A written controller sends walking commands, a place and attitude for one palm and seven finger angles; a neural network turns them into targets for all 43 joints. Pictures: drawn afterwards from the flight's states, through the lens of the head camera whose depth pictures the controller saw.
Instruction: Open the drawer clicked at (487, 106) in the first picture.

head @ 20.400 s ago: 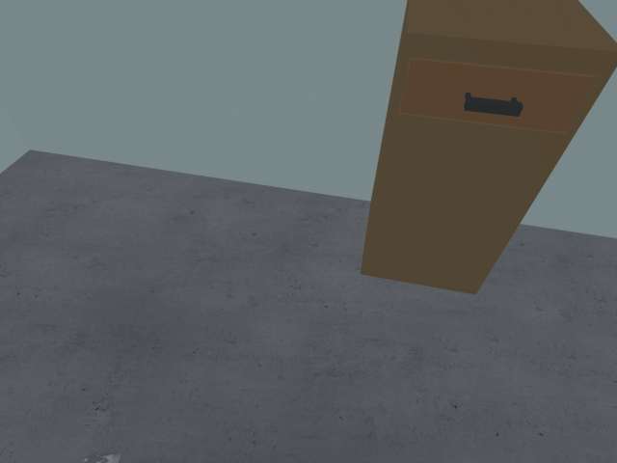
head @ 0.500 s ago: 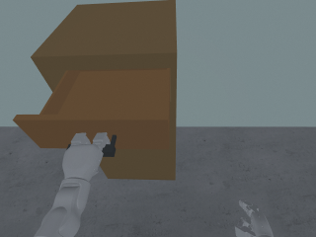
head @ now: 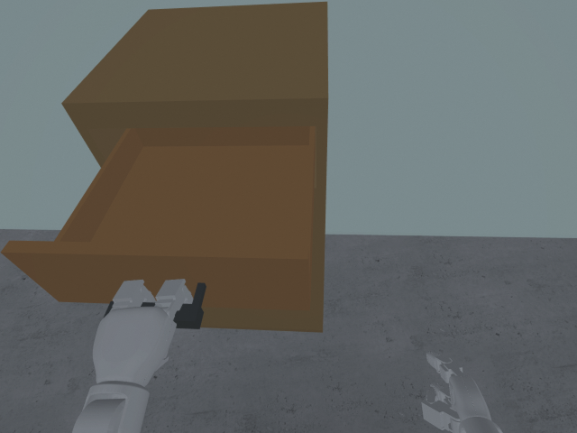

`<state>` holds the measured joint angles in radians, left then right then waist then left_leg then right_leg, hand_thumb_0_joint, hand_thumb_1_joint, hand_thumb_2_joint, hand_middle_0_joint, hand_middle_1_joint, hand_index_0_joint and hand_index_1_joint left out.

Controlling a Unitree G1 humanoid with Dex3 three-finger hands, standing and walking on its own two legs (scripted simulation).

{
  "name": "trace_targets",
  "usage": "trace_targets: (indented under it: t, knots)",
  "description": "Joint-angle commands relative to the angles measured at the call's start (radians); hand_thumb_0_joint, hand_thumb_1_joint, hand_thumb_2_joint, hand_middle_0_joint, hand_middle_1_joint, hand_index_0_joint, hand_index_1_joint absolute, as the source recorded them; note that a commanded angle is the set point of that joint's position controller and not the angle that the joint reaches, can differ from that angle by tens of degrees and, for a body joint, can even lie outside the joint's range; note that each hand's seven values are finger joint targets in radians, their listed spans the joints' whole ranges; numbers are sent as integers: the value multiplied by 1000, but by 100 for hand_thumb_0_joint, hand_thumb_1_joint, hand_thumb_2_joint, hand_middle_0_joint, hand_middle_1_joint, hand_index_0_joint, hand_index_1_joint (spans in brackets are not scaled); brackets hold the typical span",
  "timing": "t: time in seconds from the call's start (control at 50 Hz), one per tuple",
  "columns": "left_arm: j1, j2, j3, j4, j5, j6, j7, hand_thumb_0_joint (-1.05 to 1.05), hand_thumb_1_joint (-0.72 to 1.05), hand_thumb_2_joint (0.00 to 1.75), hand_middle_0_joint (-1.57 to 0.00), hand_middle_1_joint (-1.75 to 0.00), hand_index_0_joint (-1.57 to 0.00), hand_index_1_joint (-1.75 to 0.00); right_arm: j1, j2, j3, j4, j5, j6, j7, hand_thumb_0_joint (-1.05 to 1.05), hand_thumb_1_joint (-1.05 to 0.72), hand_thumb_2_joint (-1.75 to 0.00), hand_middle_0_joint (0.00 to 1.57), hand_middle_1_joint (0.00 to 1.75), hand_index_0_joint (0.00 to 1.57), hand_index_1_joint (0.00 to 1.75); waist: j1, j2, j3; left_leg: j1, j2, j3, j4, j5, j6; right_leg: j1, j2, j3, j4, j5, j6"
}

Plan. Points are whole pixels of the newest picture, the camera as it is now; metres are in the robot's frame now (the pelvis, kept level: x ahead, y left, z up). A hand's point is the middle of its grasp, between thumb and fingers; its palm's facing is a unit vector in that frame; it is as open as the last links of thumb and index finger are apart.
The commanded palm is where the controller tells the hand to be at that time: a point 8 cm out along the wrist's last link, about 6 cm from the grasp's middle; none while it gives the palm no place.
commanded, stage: pull the drawer open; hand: left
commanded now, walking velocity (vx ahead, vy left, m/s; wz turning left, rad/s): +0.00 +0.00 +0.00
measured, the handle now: (159, 301) +0.27 +0.22 +0.05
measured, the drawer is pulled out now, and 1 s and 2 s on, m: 0.27 0.30 0.30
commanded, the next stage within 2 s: open the thumb to release the handle in 0.58 s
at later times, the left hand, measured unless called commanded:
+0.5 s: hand (151, 369) +0.18 +0.20 +0.03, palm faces +0.04 -0.11 -0.99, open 6.0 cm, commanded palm +0.13 +0.21 +0.08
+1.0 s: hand (146, 359) +0.20 +0.21 +0.03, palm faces +0.06 -0.09 -0.99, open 8.4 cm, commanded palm +0.16 +0.22 +0.08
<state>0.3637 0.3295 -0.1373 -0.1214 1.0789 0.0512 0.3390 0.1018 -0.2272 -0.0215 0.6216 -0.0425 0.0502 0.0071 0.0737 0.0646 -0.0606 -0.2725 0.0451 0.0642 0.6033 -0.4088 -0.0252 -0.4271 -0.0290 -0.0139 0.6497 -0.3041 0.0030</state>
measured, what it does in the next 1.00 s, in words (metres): stands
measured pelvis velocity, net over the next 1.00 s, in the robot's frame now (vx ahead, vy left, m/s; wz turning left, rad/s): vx -0.01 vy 0.00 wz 0.02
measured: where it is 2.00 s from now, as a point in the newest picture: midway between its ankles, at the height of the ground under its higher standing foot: outside the picture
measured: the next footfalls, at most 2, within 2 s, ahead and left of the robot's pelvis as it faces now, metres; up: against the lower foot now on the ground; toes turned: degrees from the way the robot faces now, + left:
none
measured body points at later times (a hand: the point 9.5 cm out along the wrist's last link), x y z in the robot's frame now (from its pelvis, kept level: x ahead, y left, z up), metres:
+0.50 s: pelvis +0.00 +0.00 -0.01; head +0.01 -0.03 +0.44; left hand +0.18 +0.21 +0.08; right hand +0.20 -0.22 -0.10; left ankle -0.06 +0.13 -0.72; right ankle +0.02 -0.12 -0.72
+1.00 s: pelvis -0.01 +0.00 +0.00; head +0.01 -0.04 +0.44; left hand +0.19 +0.22 +0.08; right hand +0.21 -0.20 -0.10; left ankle -0.06 +0.13 -0.72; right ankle +0.02 -0.12 -0.72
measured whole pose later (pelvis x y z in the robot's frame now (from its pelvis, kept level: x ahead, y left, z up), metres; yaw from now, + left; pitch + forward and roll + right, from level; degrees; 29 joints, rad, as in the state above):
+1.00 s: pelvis -0.01 +0.00 +0.00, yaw +1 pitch +4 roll +1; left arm 0.35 0.33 -0.14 -0.14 1.06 0.09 0.33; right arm 0.09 -0.21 0.01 0.63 -0.05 0.06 -0.01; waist 0.10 0.07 -0.05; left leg -0.29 0.04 0.04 0.65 -0.42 -0.03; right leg -0.44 -0.04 -0.03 0.69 -0.32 0.00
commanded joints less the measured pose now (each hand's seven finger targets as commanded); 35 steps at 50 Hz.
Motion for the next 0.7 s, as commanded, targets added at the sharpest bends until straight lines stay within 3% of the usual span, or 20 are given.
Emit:
trace_targets:
  t: [0.0,0.04,0.08,0.12,0.14,0.18,0.22,0.24,0.28,0.32,0.34,0.38,0.44,0.48,0.52,0.64,0.66,0.68]
  knots:
    - [-1,126,139,-238,-6,22,64,0,90,90,-40,-135,-40,-135,-139,-83,-25,-168,3,-54,-5,0,-90,-90,20,30,20,30,38,-53,-187,-40,-69,-18,-45,445,26,217,44,-4,-41,396,-40]
    - [33,132,152,-232,-15,22,63,0,90,90,-40,-135,-40,-135,-141,-81,-25,-170,4,-54,-6,0,-90,-90,20,30,20,30,44,-78,-179,-52,-71,-17,-46,414,29,220,45,-7,-44,381,-38]
    - [38,158,176,-257,-14,22,64,0,90,90,-40,-135,-40,-135,-145,-87,-23,-174,4,-50,-5,0,-90,-90,20,30,20,30,46,-63,-178,-55,-72,-18,-49,404,26,222,45,7,-47,371,-41]
    - [73,136,155,-277,-19,19,64,0,90,90,-40,-135,-40,-135,-144,-82,-22,-177,6,-51,0,0,-90,-90,20,30,20,30,47,-37,-181,-52,-70,-18,-45,415,27,219,43,1,-41,372,-41]
    - [101,125,146,-271,-18,15,63,0,90,90,-40,-135,-40,-135,-144,-79,-21,-176,2,-54,2,0,-90,-90,20,30,20,30,46,-58,-162,-57,-69,-17,-42,413,28,210,45,2,-41,371,-39]
    - [143,159,181,-296,-26,14,67,0,90,90,-40,-135,-40,-135,-147,-87,-19,-186,5,-51,4,0,-90,-90,20,30,20,30,52,-53,-174,-60,-66,-18,-42,416,25,224,45,11,-42,380,-40]
    - [182,158,186,-315,-34,7,69,0,90,90,-40,-135,-40,-135,-142,-86,-18,-190,6,-51,7,0,-90,-90,20,30,20,30,52,-73,-171,-76,-66,-17,-37,403,28,228,39,14,-38,391,-36]
    - [218,142,176,-307,-33,5,70,0,90,90,-40,-135,-40,-135,-150,-84,-15,-193,4,-51,7,0,-90,-90,20,30,20,30,56,-59,-148,-87,-67,-14,-38,387,28,213,43,10,-37,367,-36]
    - [208,156,184,-341,-26,5,79,0,90,90,-40,-135,-40,-135,-150,-94,-17,-202,1,-45,12,0,-90,-90,20,30,20,30,53,-45,-163,-84,-63,-19,-33,388,25,202,46,21,-36,340,-41]
    - [270,133,160,-356,-33,5,81,0,90,90,-40,-135,-40,-135,-140,-91,-17,-208,5,-48,23,0,-90,-90,20,30,20,30,57,-18,-171,-79,-58,-19,-25,424,26,203,43,10,-24,355,-40]
    - [300,125,153,-352,-33,4,81,0,90,90,-40,-135,-40,-135,-145,-89,-16,-210,3,-49,26,0,-90,-90,20,30,20,30,57,-36,-153,-91,-58,-18,-21,420,26,192,47,9,-20,352,-40]
    - [269,143,165,-381,-30,12,87,0,90,90,-40,-135,-40,-135,-148,-100,-17,-218,3,-42,28,0,-90,-90,20,30,20,30,51,-12,-168,-90,-56,-22,-15,427,23,185,48,20,-16,353,-42]
    - [270,118,143,-365,-26,14,90,0,90,90,-40,-135,-40,-135,-143,-94,-19,-217,-2,-43,31,0,-90,-90,20,30,20,30,44,-32,-150,-105,-58,-25,-5,397,29,160,49,14,-7,330,-42]
    - [245,150,174,-372,-22,19,98,0,90,90,-40,-135,-40,-135,-136,-101,-21,-220,0,-39,28,0,-90,-90,20,30,20,30,43,-36,-181,-100,-55,-29,-1,420,27,168,51,20,-1,342,-44]
    - [244,118,135,-372,-23,22,98,0,90,90,-40,-135,-40,-135,-130,-97,-23,-218,1,-42,32,0,-90,-90,20,30,20,30,36,-24,-174,-92,-55,-32,11,428,30,151,46,12,6,350,-43]
    - [282,116,134,-374,-22,22,103,0,90,90,-40,-135,-40,-135,-120,-94,-24,-219,-1,-50,31,0,-90,-90,20,30,20,30,44,-56,-200,-92,-55,-35,28,462,30,159,47,18,24,398,-40]
    - [-17,190,186,-327,5,27,114,0,90,90,-40,-135,-40,-135,-129,-110,-22,-174,-2,-31,12,0,-90,-90,20,30,20,30,-11,-65,-167,-105,-63,-42,25,381,29,110,49,20,12,360,-43]
    - [-51,176,185,-311,10,32,118,0,83,87,-40,-134,-40,-134,-128,-101,-29,-184,-13,-31,-3,0,-90,-90,20,30,20,30,8,-66,-162,-103,-65,-42,13,339,30,116,50,20,3,312,-45]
